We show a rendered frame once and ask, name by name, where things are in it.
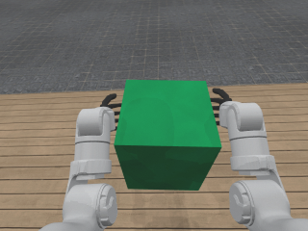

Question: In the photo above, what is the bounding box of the robot right upper arm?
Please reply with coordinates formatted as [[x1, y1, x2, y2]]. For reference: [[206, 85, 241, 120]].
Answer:
[[229, 179, 308, 231]]

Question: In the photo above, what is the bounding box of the right robot forearm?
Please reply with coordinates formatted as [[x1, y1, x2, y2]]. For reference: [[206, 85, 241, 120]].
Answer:
[[218, 101, 291, 213]]

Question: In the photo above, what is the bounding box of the left robot hand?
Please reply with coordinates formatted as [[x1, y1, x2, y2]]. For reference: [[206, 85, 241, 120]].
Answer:
[[100, 93, 122, 131]]

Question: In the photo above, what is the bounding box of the carton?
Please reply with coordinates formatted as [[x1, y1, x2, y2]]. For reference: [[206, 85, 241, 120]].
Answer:
[[114, 80, 222, 191]]

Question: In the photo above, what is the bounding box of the left robot forearm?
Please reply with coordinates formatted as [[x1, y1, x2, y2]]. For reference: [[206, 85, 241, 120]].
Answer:
[[62, 107, 116, 219]]

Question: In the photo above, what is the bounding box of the right robot hand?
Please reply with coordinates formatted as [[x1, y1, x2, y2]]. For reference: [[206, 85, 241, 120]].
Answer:
[[210, 88, 232, 126]]

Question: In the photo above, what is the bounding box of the robot left upper arm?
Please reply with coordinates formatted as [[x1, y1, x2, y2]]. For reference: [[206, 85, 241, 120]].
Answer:
[[39, 183, 118, 231]]

